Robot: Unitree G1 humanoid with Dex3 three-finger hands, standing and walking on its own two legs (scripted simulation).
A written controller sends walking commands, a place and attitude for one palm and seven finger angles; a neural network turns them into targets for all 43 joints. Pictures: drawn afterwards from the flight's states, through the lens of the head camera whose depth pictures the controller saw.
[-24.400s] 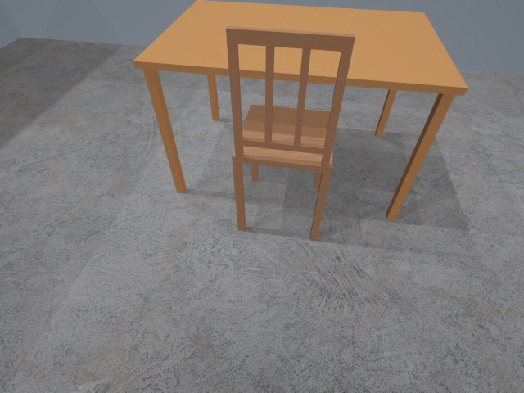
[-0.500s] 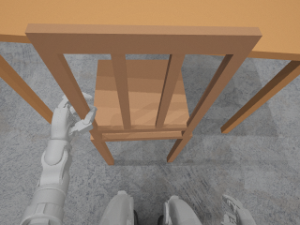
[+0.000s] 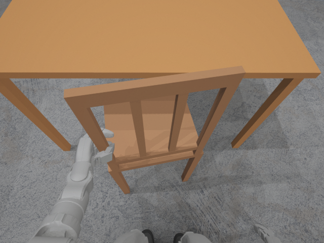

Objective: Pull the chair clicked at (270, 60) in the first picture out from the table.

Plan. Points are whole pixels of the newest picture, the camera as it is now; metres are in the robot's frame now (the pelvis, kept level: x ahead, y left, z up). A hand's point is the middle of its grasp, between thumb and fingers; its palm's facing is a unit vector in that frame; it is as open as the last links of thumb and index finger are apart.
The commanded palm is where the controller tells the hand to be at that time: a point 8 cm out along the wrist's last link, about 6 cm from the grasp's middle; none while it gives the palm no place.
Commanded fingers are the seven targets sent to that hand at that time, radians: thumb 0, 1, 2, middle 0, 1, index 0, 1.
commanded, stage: step backward, pulling the chair out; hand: left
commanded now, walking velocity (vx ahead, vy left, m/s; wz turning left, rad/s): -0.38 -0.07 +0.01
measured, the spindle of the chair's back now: (139, 133) +0.40 +0.06 -0.04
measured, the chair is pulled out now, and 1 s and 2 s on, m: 0.05 0.15 0.26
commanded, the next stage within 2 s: none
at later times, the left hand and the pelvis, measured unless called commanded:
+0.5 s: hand (113, 175) +0.28 +0.13 -0.06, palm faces +0.02 -0.99 -0.16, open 5.6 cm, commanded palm +0.26 +0.18 -0.06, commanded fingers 0.00 0.90 0.90 -0.50 -1.45 -0.50 -1.45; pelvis -0.06 +0.00 +0.00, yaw +1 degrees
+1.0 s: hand (118, 200) +0.22 +0.11 -0.06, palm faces -0.03 -0.99 -0.17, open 5.5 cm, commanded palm +0.19 +0.16 -0.06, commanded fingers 0.00 0.90 0.90 -0.50 -1.45 -0.50 -1.45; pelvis -0.12 +0.00 -0.01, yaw +2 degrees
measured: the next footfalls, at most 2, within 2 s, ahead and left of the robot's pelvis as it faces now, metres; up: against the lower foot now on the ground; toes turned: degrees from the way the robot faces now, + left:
left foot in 0.40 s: +0.00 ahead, +0.11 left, +0.00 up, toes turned +0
left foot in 0.98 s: -0.14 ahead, +0.14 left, +0.00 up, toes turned +1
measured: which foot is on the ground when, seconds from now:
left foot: down 0.00-0.26, up 0.28-0.38, down 0.40-0.74, up 0.76-0.96, down 0.98-1.00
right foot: down 0.00-1.00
